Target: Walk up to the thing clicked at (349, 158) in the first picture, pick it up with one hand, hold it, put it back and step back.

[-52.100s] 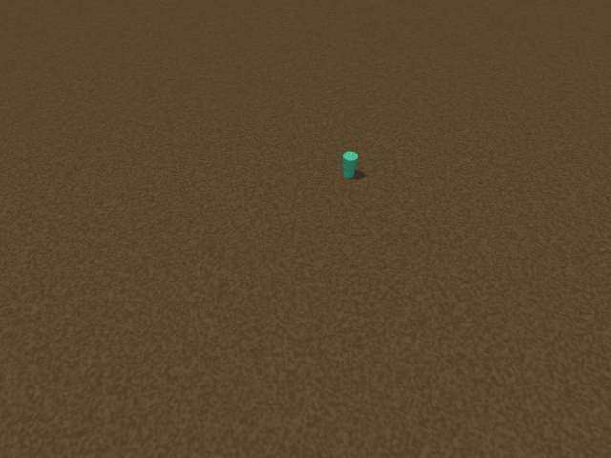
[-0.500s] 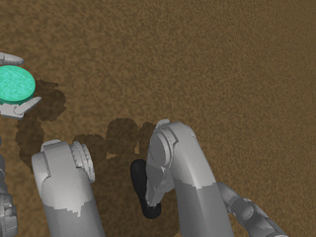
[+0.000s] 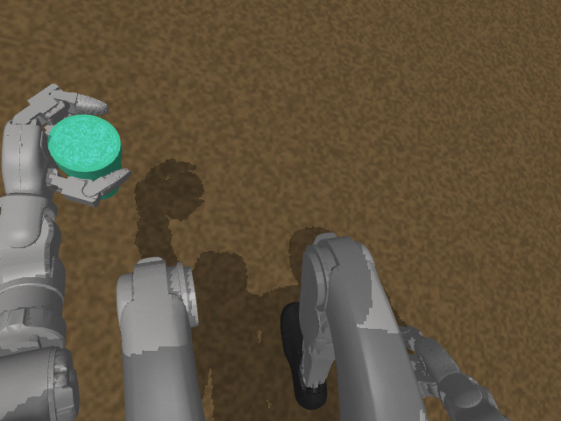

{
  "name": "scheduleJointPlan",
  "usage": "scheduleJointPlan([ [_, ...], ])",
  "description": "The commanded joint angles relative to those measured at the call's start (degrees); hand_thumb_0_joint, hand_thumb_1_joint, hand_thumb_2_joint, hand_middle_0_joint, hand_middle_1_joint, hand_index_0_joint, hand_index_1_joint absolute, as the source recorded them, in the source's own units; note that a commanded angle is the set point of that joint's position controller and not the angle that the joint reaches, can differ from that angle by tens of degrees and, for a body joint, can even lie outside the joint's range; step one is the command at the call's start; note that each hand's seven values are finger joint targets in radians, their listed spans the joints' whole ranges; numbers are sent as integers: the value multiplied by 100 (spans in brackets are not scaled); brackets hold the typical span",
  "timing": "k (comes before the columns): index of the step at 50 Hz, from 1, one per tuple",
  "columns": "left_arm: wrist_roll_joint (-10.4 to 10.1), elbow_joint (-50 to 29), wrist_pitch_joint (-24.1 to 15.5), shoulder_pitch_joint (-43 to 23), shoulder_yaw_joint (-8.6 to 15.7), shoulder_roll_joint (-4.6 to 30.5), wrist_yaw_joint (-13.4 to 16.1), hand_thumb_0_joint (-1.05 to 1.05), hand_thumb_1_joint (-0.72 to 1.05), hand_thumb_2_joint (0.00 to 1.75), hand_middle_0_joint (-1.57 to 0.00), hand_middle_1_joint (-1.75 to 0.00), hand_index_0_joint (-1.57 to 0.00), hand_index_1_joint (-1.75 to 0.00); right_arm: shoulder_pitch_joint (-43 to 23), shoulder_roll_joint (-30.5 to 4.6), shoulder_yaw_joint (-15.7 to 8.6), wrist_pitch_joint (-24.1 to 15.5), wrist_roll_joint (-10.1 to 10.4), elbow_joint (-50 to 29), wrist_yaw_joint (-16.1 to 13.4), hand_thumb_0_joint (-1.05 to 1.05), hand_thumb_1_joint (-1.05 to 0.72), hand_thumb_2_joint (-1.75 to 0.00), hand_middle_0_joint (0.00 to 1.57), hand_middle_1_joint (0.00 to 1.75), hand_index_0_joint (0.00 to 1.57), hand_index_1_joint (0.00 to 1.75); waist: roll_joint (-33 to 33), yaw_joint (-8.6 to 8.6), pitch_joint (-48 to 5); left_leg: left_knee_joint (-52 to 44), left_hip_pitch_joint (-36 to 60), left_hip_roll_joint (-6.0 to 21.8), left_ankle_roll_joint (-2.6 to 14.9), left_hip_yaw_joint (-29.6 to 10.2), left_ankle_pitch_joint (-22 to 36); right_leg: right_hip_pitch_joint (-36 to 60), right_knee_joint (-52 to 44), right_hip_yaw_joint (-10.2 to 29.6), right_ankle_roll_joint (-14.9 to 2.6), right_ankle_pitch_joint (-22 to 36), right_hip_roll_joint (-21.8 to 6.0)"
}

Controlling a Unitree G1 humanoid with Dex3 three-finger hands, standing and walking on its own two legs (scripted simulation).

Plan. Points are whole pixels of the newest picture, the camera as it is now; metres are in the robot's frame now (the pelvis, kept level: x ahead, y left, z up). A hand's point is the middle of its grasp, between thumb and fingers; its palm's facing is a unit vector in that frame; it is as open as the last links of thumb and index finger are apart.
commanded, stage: settle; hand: left
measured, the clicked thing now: (94, 165) +0.45 +0.22 -0.09
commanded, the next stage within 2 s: lift in 0.58 s
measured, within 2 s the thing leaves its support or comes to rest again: neither
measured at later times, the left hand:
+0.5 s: hand (83, 137) +0.46 +0.22 -0.01, palm faces +0.04 -1.00 -0.04, open 10.0 cm
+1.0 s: hand (64, 132) +0.44 +0.22 +0.03, palm faces +0.01 -1.00 -0.07, open 10.1 cm
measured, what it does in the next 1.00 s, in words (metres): stands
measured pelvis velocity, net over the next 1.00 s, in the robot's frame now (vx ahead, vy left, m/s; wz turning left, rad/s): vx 0.00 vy -0.01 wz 0.08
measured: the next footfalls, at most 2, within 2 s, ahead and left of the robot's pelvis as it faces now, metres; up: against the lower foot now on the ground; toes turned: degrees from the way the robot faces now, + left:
none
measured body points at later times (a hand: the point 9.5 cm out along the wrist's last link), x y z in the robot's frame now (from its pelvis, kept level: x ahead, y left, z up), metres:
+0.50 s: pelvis +0.00 -0.01 +0.03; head +0.21 +0.06 +0.42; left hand +0.45 +0.27 -0.01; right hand +0.16 -0.27 -0.09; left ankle +0.07 +0.12 -0.31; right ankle +0.11 -0.13 -0.31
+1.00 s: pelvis +0.00 -0.01 +0.05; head +0.20 +0.05 +0.45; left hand +0.43 +0.28 +0.03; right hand +0.14 -0.26 -0.07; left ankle +0.07 +0.12 -0.31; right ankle +0.11 -0.13 -0.31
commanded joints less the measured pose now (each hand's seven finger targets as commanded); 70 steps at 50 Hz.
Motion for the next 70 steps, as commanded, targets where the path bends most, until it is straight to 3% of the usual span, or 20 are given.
scheduleJointPlan([
  [1,-115,-1170,-284,-1722,251,780,-132,0,12,118,-122,-135,-122,-137,717,-1369,-608,-77,50,-334,-166,0,-89,-90,20,30,20,30,1437,-129,-3934,-1813,2357,32,184,462,753,2230,-1274,-269,-418,960,176],
  [9,-205,-1267,-180,-1820,619,825,-232,0,15,124,-130,-142,-129,-144,809,-1260,-723,-140,144,-353,-257,0,-89,-90,20,30,20,30,1230,-4,-4223,-1911,2427,28,205,560,1012,2496,-1388,-133,-413,1132,128],
  [15,-197,-1088,-126,-1822,601,621,-294,0,15,127,-131,-143,-130,-145,885,-1190,-808,-203,160,-344,-301,0,-89,-90,20,30,20,30,1086,-2,-4221,-1974,2440,28,227,639,991,2589,-1542,-33,-397,1114,114],
  [16,-188,-1257,-143,-1963,495,602,-320,0,14,126,-131,-143,-131,-145,864,-1170,-812,-217,158,-353,-303,0,-88,-90,20,30,20,30,1159,-30,-4211,-2016,2393,26,227,646,940,2617,-1560,-20,-400,1065,107],
  [17,-187,-1151,-135,-1973,633,681,-298,0,15,127,-132,-144,-131,-146,918,-1168,-827,-224,152,-343,-309,0,-89,-90,20,30,20,30,1056,7,-4294,-1980,2403,32,240,662,982,2713,-1585,9,-385,1115,111],
  [22,-162,-1128,-129,-2084,546,562,-313,0,12,128,-131,-144,-131,-146,956,-1132,-859,-271,158,-291,-333,0,-88,-90,20,30,20,30,1116,-7,-4232,-2084,2546,33,223,673,999,2603,-1645,23,-407,1080,100],
  [25,-134,-1024,-155,-2078,650,631,-284,0,13,130,-133,-146,-133,-148,920,-1136,-884,-287,160,-311,-330,0,-88,-90,20,30,20,30,1186,66,-4121,-2251,2631,30,207,652,795,2430,-1671,-11,-437,822,100],
  [32,-92,-990,-202,-2283,667,675,-329,0,16,131,-131,-144,-131,-146,1030,-1151,-910,-319,152,-248,-350,0,-88,-90,20,30,20,30,1276,21,-4255,-2315,2894,22,192,654,902,2381,-1689,6,-450,914,78],
  [33,-102,-844,-194,-2182,554,532,-348,0,17,131,-130,-144,-130,-146,997,-1127,-883,-322,165,-263,-350,0,-88,-90,20,30,20,30,1287,13,-4184,-2362,2893,14,184,646,912,2341,-1681,-6,-457,899,69],
  [36,-114,-992,-215,-2319,709,713,-354,0,19,123,-131,-143,-132,-144,1030,-1176,-912,-336,184,-260,-346,0,-91,-90,20,30,20,30,1505,83,-4243,-2506,3141,12,143,587,889,2200,-1636,-33,-489,859,52],
  [37,-92,-780,-192,-2055,647,604,-377,0,20,123,-129,-142,-130,-142,1014,-1171,-915,-335,182,-252,-345,0,-91,-91,20,30,20,30,1466,75,-4220,-2507,3190,15,142,577,947,2181,-1632,-41,-484,900,49],
  [40,-87,-1183,-197,-2219,669,753,-439,0,22,121,-129,-140,-129,-140,1087,-1137,-961,-350,201,-293,-358,0,-91,-90,20,30,20,30,1449,118,-4611,-2514,3242,-6,165,650,1055,2488,-1713,31,-477,984,38],
  [48,-269,-1579,72,-2056,604,661,-629,0,23,120,-126,-138,-127,-138,1075,-1114,-1114,-408,382,-372,-456,0,-90,-90,20,30,20,30,1291,184,-4626,-2874,3385,-27,222,726,646,2661,-2150,157,-471,655,18],
  [53,-422,-1941,244,-1705,571,489,-617,0,24,122,-128,-141,-130,-140,1065,-1004,-1158,-497,493,-492,-527,0,-90,-90,20,30,20,30,874,228,-4613,-3056,3335,-33,279,782,630,3130,-2584,293,-426,595,13],
  [59,-398,-2229,521,-1173,572,443,-563,0,26,123,-127,-141,-129,-140,1084,-947,-1216,-527,597,-529,-601,0,-89,-90,20,30,20,30,931,359,-4538,-3507,3870,-6,238,729,916,3424,-2897,292,-461,828,4],
  [61,-440,-2500,614,-1074,409,238,-562,0,28,121,-126,-139,-129,-138,1052,-915,-1219,-542,633,-580,-615,0,-89,-90,20,30,20,30,992,385,-4519,-3661,4114,0,218,701,1016,3509,-3018,292,-471,909,-1],
  [64,-469,-2772,772,-809,444,228,-540,0,29,122,-124,-138,-127,-137,1048,-892,-1249,-560,676,-587,-644,0,-89,-90,20,30,20,30,976,434,-4461,-3886,4442,25,211,647,1220,3702,-3193,295,-466,1068,-9],
  [67,-534,-3124,923,-384,319,45,-546,0,28,122,-125,-139,-127,-137,986,-847,-1267,-580,732,-676,-668,0,-89,-90,20,30,20,30,934,460,-4333,-4180,4666,27,207,627,1158,3968,-3487,309,-450,1022,-18],
  [68,-554,-3191,976,-462,392,140,-539,0,26,120,-124,-137,-126,-135,963,-861,-1278,-589,753,-660,-680,0,-89,-90,20,30,20,30,815,495,-4233,-4275,4715,40,214,619,1058,4046,-3615,329,-449,951,-10],
  [70,-593,-3614,1048,-536,228,53,-537,0,25,120,-123,-137,-126,-135,900,-829,-1287,-612,773,-706,-707,0,-89,-90,20,30,20,30,989,478,-4255,-4498,5013,50,198,595,950,4138,-3799,351,-452,876,-16],
])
